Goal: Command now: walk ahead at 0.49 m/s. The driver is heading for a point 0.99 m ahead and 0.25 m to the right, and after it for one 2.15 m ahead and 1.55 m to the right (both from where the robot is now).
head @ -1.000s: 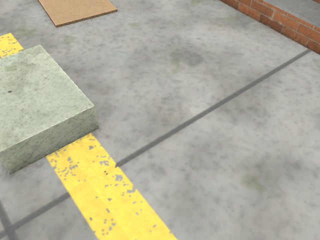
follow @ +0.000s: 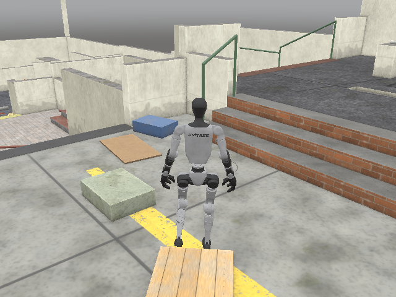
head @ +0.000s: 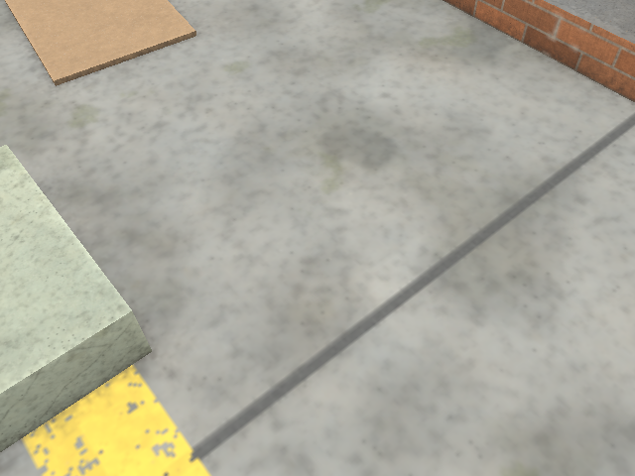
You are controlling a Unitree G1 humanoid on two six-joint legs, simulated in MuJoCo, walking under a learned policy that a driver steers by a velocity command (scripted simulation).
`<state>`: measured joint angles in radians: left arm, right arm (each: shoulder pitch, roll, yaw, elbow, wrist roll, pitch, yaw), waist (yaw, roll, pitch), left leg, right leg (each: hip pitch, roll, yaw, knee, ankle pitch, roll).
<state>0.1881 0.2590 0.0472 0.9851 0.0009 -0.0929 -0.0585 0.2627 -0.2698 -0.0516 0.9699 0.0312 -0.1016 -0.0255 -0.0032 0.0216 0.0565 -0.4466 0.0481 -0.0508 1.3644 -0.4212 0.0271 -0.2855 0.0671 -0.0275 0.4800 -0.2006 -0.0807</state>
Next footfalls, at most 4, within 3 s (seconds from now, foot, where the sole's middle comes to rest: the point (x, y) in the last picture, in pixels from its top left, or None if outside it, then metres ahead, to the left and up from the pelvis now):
0.40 left None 0.40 0.12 -0.77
0.88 right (390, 439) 0.54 -0.10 -0.77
1.34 left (284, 427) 0.57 0.12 -0.77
1.80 right None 0.42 -0.11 -0.77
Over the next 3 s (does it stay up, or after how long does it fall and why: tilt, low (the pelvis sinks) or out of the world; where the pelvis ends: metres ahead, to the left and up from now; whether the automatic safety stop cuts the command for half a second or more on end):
stays up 0.85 -0.29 0.00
